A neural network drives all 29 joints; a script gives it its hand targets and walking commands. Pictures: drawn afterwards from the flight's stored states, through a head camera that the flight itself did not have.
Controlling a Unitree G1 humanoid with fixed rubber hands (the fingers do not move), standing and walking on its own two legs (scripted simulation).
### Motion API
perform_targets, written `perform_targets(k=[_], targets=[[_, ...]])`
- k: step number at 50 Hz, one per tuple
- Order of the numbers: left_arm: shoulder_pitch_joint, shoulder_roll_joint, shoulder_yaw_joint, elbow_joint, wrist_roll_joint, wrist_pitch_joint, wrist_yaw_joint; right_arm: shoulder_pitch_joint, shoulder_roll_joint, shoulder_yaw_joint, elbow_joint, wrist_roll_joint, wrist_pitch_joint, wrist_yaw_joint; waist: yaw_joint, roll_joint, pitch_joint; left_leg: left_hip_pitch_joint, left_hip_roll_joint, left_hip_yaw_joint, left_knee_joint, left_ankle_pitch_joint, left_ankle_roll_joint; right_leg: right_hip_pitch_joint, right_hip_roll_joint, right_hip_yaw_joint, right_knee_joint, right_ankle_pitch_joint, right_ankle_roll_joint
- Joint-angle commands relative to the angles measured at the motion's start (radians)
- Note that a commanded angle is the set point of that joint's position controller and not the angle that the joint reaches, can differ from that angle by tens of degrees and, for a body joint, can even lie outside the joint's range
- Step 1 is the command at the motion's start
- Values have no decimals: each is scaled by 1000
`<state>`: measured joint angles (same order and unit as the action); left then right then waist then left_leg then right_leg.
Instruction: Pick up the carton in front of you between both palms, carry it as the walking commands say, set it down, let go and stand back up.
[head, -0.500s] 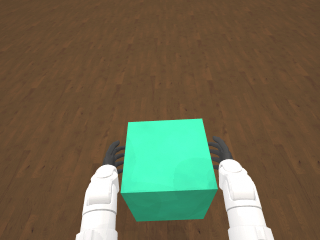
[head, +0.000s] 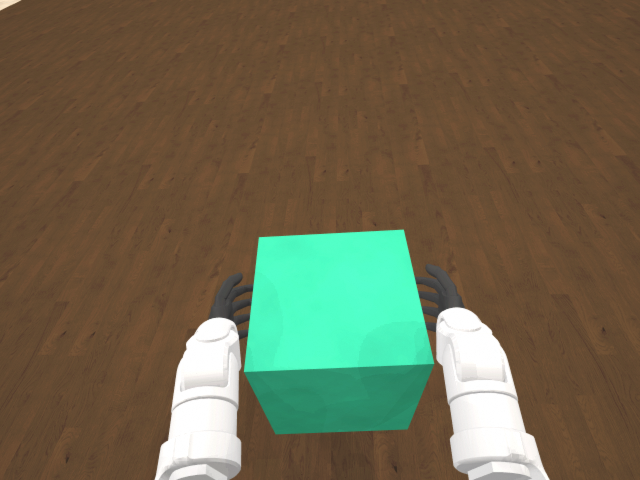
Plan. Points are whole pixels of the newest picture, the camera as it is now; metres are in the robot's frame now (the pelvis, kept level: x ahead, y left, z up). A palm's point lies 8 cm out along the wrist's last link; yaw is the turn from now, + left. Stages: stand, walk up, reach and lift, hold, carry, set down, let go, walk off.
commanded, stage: set down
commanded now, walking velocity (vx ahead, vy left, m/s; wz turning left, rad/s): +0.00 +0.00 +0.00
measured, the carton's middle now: (336, 337) +0.32 +0.00 -0.05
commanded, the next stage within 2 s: none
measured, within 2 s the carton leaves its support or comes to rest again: neither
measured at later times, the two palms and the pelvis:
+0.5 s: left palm (261, 345) +0.37 +0.14 -0.14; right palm (430, 348) +0.35 -0.16 -0.15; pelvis -0.03 +0.03 -0.07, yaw +0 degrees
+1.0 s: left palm (288, 350) +0.43 +0.11 -0.28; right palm (429, 355) +0.40 -0.18 -0.29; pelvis -0.05 +0.03 -0.20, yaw +3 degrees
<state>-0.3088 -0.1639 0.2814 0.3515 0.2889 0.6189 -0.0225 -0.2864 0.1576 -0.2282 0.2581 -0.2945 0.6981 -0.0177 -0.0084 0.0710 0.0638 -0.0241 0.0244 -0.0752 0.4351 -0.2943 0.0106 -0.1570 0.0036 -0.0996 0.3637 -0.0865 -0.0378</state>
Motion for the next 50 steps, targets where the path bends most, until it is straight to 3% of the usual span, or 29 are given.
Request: perform_targets(k=[1,7,10,13,17,21,26,30,34,37,43,50], targets=[[-583,-881,-426,66,-174,-67,-253,-547,919,446,69,205,-72,247,-8,-68,-196,-483,-89,-38,-115,-107,71,453,33,222,1,-181,41],[-731,-779,-162,284,-8,-163,-216,-718,782,183,277,64,-164,226,-16,-61,-160,-598,-98,-33,18,-151,61,270,39,222,99,-273,45],[-724,-690,-54,331,58,-212,-173,-717,668,80,320,3,-218,206,-12,-63,-172,-661,-116,-28,85,-135,51,181,51,209,168,-237,44],[-712,-646,-23,334,73,-276,-146,-703,593,40,336,-27,-290,196,-25,-60,-236,-731,-136,-14,149,-101,40,86,67,187,256,-127,39],[-739,-695,-106,315,27,-387,-142,-732,624,111,340,0,-410,203,-43,-65,-398,-861,-162,8,249,-27,18,14,84,165,382,70,35],[-824,-783,-275,276,-65,-488,-136,-808,697,251,320,52,-513,222,-61,-62,-664,-1024,-182,23,358,63,-18,-6,89,158,537,276,30],[-885,-854,-499,160,-188,-518,-93,-886,722,400,213,132,-548,241,-75,-70,-1098,-1095,-185,28,488,244,-53,-20,95,145,705,505,30],[-897,-876,-535,148,-210,-484,-74,-905,697,398,217,146,-519,262,-91,-55,-1153,-1123,-189,19,572,227,-62,-254,114,115,771,376,31],[-946,-894,-473,197,-183,-428,-92,-931,697,334,292,117,-468,298,-102,-25,-1034,-1199,-198,22,617,88,-69,-517,122,94,805,164,25],[-1000,-886,-417,239,-163,-400,-107,-971,696,283,344,99,-437,317,-105,-17,-988,-1288,-206,38,657,12,-70,-632,120,91,846,88,23],[-1109,-852,-354,290,-159,-389,-114,-1059,696,238,393,93,-415,312,-102,-45,-1028,-1458,-223,68,765,-34,-63,-709,115,92,944,81,31],[-1242,-804,-352,303,-194,-391,-112,-1178,688,259,376,128,-404,274,-108,-87,-1157,-1639,-246,106,906,-85,-59,-709,115,96,1060,101,56]])
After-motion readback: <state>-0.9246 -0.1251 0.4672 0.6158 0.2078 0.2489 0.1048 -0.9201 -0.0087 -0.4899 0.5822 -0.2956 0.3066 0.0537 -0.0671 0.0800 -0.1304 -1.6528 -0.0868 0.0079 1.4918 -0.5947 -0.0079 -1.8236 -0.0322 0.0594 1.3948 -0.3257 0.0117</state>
